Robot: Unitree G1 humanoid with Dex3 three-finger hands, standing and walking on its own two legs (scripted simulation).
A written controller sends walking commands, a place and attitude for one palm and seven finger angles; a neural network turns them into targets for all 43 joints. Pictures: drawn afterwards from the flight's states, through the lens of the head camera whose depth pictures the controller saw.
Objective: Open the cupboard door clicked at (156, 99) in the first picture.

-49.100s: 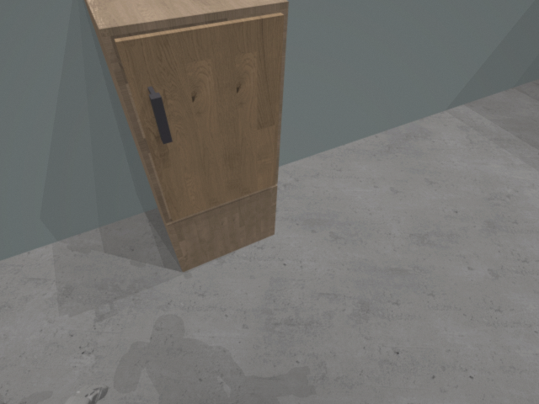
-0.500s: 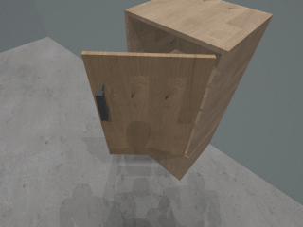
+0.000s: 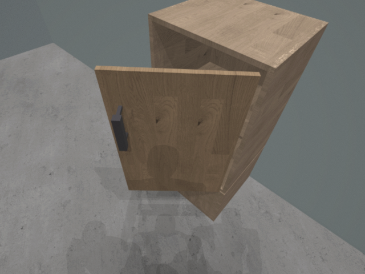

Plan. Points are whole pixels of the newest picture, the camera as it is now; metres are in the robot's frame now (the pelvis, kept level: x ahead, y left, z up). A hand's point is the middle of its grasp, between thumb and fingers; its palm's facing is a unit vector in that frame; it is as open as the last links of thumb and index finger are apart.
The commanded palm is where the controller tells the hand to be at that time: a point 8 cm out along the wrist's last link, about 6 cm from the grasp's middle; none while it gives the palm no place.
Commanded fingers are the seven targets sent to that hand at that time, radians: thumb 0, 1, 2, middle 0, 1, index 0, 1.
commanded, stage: look again from close up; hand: left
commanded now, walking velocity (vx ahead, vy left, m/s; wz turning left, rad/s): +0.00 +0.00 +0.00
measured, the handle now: (121, 128) +0.48 +0.20 +0.01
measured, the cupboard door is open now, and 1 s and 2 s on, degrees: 42 42 42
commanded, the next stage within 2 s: shuffle to correct the standing spot in 0.54 s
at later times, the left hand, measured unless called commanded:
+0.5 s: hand out of the picture -0.01 +0.16 -0.18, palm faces +0.01 -0.99 -0.16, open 7.4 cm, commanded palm none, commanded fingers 0.00 0.90 0.90 -0.20 -0.30 -0.20 -0.30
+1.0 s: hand out of the picture -0.01 +0.16 -0.19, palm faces +0.00 -0.97 -0.24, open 7.4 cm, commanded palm none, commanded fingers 0.00 0.90 0.90 -0.20 -0.30 -0.20 -0.30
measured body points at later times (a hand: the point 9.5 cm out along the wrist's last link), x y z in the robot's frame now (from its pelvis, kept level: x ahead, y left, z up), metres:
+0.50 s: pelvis +0.00 +0.00 +0.00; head +0.02 +0.02 +0.45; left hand -0.01 +0.22 -0.17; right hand +0.00 -0.22 -0.15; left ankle +0.01 +0.08 -0.74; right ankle -0.02 -0.14 -0.74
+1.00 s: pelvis -0.03 -0.02 -0.01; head +0.01 -0.02 +0.44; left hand -0.01 +0.22 -0.17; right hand +0.00 -0.25 -0.17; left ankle +0.01 +0.08 -0.74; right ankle -0.03 -0.14 -0.74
